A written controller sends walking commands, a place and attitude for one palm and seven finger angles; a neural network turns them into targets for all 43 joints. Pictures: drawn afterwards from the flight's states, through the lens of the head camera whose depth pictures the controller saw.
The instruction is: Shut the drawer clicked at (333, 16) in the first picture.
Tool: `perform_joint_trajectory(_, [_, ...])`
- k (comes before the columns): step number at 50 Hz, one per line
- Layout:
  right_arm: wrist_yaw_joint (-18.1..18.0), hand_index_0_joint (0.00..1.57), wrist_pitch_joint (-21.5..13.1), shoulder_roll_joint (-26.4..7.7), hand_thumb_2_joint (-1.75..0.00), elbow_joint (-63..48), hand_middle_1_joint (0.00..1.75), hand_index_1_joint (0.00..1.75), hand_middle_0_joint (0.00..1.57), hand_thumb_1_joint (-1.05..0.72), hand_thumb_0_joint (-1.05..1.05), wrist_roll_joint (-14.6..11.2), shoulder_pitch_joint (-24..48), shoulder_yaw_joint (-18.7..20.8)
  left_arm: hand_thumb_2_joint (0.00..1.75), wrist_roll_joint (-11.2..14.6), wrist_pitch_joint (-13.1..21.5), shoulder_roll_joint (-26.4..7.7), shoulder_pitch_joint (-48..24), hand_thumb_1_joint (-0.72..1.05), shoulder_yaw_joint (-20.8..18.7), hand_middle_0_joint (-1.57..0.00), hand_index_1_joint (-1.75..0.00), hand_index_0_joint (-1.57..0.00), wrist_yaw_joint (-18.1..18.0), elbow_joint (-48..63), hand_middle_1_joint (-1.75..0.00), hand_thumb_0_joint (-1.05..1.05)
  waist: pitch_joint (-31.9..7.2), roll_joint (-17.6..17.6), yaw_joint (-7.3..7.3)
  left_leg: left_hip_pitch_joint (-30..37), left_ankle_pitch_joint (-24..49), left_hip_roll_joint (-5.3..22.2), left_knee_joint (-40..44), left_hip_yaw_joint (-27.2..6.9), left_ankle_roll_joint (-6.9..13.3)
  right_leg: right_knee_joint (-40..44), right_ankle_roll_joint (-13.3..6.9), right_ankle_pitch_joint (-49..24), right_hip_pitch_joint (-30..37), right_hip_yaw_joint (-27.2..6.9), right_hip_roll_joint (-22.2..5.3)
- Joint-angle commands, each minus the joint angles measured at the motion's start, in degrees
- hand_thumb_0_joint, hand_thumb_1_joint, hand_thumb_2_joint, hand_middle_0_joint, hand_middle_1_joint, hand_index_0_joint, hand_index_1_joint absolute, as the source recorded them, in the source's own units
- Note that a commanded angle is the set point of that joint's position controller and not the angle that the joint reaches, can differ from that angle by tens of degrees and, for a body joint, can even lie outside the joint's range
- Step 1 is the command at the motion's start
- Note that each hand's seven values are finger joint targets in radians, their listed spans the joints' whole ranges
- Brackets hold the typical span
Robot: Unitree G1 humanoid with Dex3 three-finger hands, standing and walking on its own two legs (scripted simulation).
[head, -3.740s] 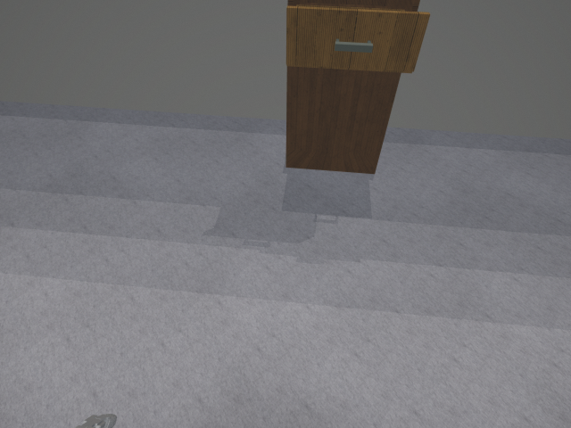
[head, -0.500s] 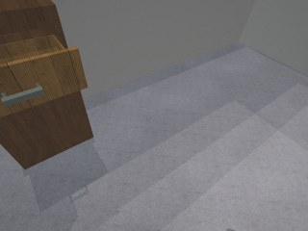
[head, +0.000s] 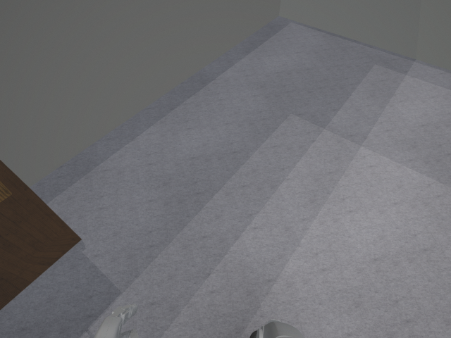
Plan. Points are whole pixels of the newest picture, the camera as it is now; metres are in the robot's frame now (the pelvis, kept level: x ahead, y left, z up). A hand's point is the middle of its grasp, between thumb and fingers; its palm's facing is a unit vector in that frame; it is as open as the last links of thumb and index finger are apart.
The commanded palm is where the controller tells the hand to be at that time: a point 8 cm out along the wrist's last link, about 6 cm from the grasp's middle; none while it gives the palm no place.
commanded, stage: turn to face it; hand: left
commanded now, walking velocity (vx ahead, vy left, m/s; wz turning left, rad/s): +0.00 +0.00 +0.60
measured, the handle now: out of the picture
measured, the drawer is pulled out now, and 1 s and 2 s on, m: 0.29 0.29 0.29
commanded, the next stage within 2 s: take the last steps up to it in 1.40 s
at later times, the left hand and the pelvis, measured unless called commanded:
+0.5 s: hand out of the picture +0.03 +0.25 -0.15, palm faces +0.32 -0.92 -0.24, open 7.3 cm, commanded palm none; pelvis +0.02 +0.02 +0.02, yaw +16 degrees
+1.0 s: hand out of the picture -0.04 +0.15 -0.13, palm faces +0.57 -0.78 -0.26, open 7.3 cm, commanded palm none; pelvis +0.02 -0.04 +0.03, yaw +35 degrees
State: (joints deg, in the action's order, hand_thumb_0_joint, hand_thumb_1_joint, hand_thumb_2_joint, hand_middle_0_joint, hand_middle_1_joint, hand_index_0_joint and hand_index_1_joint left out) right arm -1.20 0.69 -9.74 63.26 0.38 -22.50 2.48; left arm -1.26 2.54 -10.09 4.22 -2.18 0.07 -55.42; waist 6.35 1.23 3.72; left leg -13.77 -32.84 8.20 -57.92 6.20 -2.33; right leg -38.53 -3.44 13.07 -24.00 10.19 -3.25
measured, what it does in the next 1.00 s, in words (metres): steps on the spot, turning left: left foot, then right foot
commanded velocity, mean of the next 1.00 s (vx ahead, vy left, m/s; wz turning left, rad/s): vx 0.00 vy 0.00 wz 0.58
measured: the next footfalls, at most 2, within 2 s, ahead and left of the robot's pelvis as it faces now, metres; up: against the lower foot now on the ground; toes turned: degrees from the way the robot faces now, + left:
left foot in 0.28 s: +0.07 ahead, +0.14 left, +0.00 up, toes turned +19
right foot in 0.72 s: +0.11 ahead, -0.12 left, +0.00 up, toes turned +21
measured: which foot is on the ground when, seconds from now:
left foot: up 0.00-0.26, down 0.28-0.72, up 0.74-1.00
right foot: down 0.00-0.28, up 0.30-0.70, down 0.72-1.00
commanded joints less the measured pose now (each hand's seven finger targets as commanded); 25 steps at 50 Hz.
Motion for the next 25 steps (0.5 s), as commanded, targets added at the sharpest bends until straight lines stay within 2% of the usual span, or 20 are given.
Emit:
perform_joint_trajectory(1, [-0.13,0.20,0.18,-2.68,-0.90,-4.28,0.30,0.30,0.20,-0.90,0.00,0.17,-0.65,0.56,0.90,0.17,-0.85,-8.49,5.49,0.90,-1.74,-0.20,-0.30,-0.20,-2.24,1.05,-0.30,0.00,-9.91,-7.85,-3.34,-11.00,3.14,0.06,-10.62,-5.28,-0.24,18.97,-6.10,-26.05,11.94,-12.22,-20.14])
perform_joint_trajectory(3, [0.48,0.20,1.21,-1.65,-0.90,-4.24,0.30,0.30,0.20,-0.90,0.00,0.23,-2.50,0.64,0.90,-0.26,-1.46,-8.26,1.34,0.90,-1.84,-0.20,-0.30,-0.20,-2.52,2.47,-0.30,0.00,-8.21,-8.01,-1.25,-7.79,5.03,-0.18,-6.19,-3.60,-0.22,21.33,-4.49,-13.90,5.36,-7.83,-19.12])
perform_joint_trajectory(5, [1.01,0.20,1.82,-1.21,-0.90,-4.93,0.30,0.30,0.20,-0.90,0.00,0.53,-2.51,0.62,0.90,-0.16,-2.15,-8.26,0.59,0.90,-2.02,-0.20,-0.30,-0.20,-2.48,3.35,-0.30,0.00,-7.42,-9.10,-1.19,-7.83,7.31,-0.91,-3.22,-1.25,-0.18,22.67,-3.29,-3.69,3.56,-4.80,-18.06])
perform_joint_trajectory(6, [1.23,0.20,1.95,-1.49,-0.90,-5.78,0.30,0.30,0.20,-0.90,0.00,0.60,-1.03,0.83,0.90,-0.23,-2.46,-8.47,1.06,0.90,-2.24,-0.20,-0.30,-0.20,-2.51,3.56,-0.30,0.00,-6.19,-9.50,-1.76,-7.90,7.16,-0.81,-1.40,-0.59,-0.12,23.19,-3.10,0.55,2.65,-4.57,-18.48])
perform_joint_trajectory(7, [1.43,0.20,1.99,-1.71,-0.90,-6.61,0.30,0.30,0.20,-0.90,0.00,0.69,0.28,0.97,0.90,-0.34,-2.73,-8.75,1.50,0.90,-2.44,-0.20,-0.30,-0.20,-2.47,3.66,-0.30,0.00,-5.49,-10.29,-2.27,-8.39,6.78,-1.11,0.58,0.04,-0.04,23.33,-2.81,3.34,2.77,-4.32,-18.52])
perform_joint_trajectory(9, [1.80,0.20,1.66,-1.92,-0.90,-8.12,0.30,0.30,0.20,-0.90,0.00,0.69,1.14,1.20,0.90,-0.55,-3.04,-9.52,1.41,0.90,-2.97,-0.20,-0.30,-0.20,-2.65,4.21,-0.30,0.00,-5.39,-9.91,-2.12,-7.35,6.97,-0.83,6.77,0.07,0.30,20.84,-2.26,4.66,3.06,-3.43,-19.30])
perform_joint_trajectory(11, [1.92,0.20,1.36,-2.57,-0.90,-8.73,0.30,0.30,0.20,-0.90,0.00,0.93,0.10,1.43,0.90,-0.18,-3.45,-9.43,1.88,0.90,-3.22,-0.20,-0.30,-0.20,-2.47,4.72,-0.30,0.00,-6.17,-7.58,-1.40,-4.40,12.70,-2.38,16.47,2.13,0.37,14.94,-0.60,5.29,3.65,-0.76,-17.58])
perform_joint_trajectory(12, [1.98,0.20,1.17,-3.59,-0.90,-8.74,0.30,0.30,0.20,-0.90,0.00,1.06,-0.70,1.77,0.90,0.26,-3.90,-8.90,2.32,0.90,-3.17,-0.20,-0.30,-0.20,-2.24,5.10,-0.30,0.00,-5.33,-3.83,-0.87,-0.94,16.31,-2.86,23.58,1.83,0.62,9.74,1.16,7.98,0.44,0.69,-15.92])
perform_joint_trajectory(13, [2.00,0.20,0.81,-6.93,-0.90,-9.32,0.30,0.30,0.20,-0.90,0.00,1.26,-1.77,2.56,0.90,0.57,-4.43,-6.40,3.38,0.90,-2.97,-0.20,-0.30,-0.20,-1.94,6.14,-0.30,0.00,-4.86,8.88,-0.45,-0.49,15.00,2.40,33.76,-9.75,3.15,-0.70,3.96,12.89,-3.98,2.19,-10.77])
perform_joint_trajectory(14, [1.55,0.20,0.43,-12.94,-0.90,-11.10,0.30,0.30,0.20,-0.90,0.00,1.82,-2.47,3.98,0.90,0.80,-4.82,-3.56,1.86,0.90,-2.69,-0.20,-0.30,-0.20,-1.44,8.91,-0.30,0.00,-2.03,21.96,1.08,-2.88,16.51,15.41,45.02,-30.20,10.16,-14.72,7.77,22.87,-12.76,2.27,-3.22])
perform_joint_trajectory(15, [1.03,0.20,0.11,-14.72,-0.90,-11.52,0.30,0.30,0.20,-0.90,0.00,2.10,-2.04,4.43,0.90,0.19,-4.69,-4.48,-1.64,0.90,-2.72,-0.20,-0.30,-0.20,-1.08,10.50,-0.30,0.00,-3.18,15.02,2.03,-6.19,14.44,17.92,47.22,-35.37,14.38,-25.06,6.65,20.62,-11.98,-4.73,-2.90])
perform_joint_trajectory(16, [0.56,0.20,-0.27,-14.44,-0.90,-11.50,0.30,0.30,0.20,-0.90,0.00,1.88,1.03,4.44,0.90,-0.06,-4.48,-3.53,-1.83,0.90,-3.34,-0.20,-0.30,-0.20,-0.94,10.03,-0.30,0.00,-5.45,13.09,0.07,-3.94,14.67,14.66,45.88,-33.08,13.10,-30.43,6.70,16.39,-14.68,-8.06,-2.60])
perform_joint_trajectory(17, [0.33,0.20,-0.60,-13.01,-0.90,-12.57,0.30,0.30,0.20,-0.90,0.00,1.55,4.81,3.82,0.90,-0.11,-4.20,-4.41,-0.01,0.90,-3.66,-0.20,-0.30,-0.20,-0.69,9.12,-0.30,0.00,-6.04,12.05,-1.42,-2.27,16.71,11.61,43.77,-27.67,11.65,-31.55,6.90,12.24,-15.03,-9.28,-3.03])
perform_joint_trajectory(18, [0.24,0.20,-1.02,-11.00,-0.90,-13.42,0.30,0.30,0.20,-0.90,0.00,1.36,7.84,3.25,0.90,-0.14,-4.02,-5.12,2.42,0.90,-3.80,-0.20,-0.30,-0.20,-0.46,7.77,-0.30,0.00,-7.11,9.14,-2.87,-1.13,20.23,9.12,42.22,-22.70,10.27,-31.11,7.35,8.64,-13.94,-9.43,-3.42])
perform_joint_trajectory(20, [0.06,0.20,-1.40,-11.05,-0.90,-13.71,0.30,0.30,0.20,-0.90,0.00,1.10,8.14,3.14,0.90,0.11,-4.07,-5.60,4.67,0.90,-3.69,-0.20,-0.30,-0.20,-0.51,6.41,-0.30,0.00,-9.39,6.05,-2.94,2.70,30.09,6.63,40.19,-17.89,10.21,-28.21,8.07,7.26,-11.40,-9.35,-2.84])
perform_joint_trajectory(23, [0.09,0.20,-1.15,-11.90,-0.90,-13.19,0.30,0.30,0.20,-0.90,0.00,0.91,6.21,3.54,0.90,0.48,-4.15,-6.00,4.33,0.90,-3.50,-0.20,-0.30,-0.20,-0.78,6.41,-0.30,0.00,-10.51,5.19,-1.69,8.00,38.48,6.44,38.75,-18.40,11.65,-22.30,8.58,9.11,-10.28,-9.34,-1.87])
perform_joint_trajectory(25, [0.26,0.20,-0.72,-12.91,-0.90,-13.11,0.30,0.30,0.20,-0.90,0.00,0.99,6.16,3.83,0.90,0.71,-4.30,-6.06,4.01,0.90,-3.37,-0.20,-0.30,-0.20,-0.98,6.91,-0.30,0.00,-10.27,5.92,-1.20,8.39,38.30,7.00,38.50,-19.68,12.47,-18.85,8.77,11.01,-8.74,-9.37,-1.34])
